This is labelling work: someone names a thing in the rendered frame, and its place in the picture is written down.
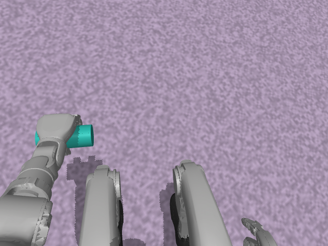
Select can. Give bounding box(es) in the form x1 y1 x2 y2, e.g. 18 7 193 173
35 125 94 148

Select right robot foot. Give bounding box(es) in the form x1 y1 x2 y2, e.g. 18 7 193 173
170 193 190 246

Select left robot hand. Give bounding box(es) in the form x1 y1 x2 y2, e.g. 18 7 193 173
36 113 83 156

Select left robot arm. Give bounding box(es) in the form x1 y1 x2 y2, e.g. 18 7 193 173
0 137 66 246

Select right robot hand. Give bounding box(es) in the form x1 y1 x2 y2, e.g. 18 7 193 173
241 218 278 246

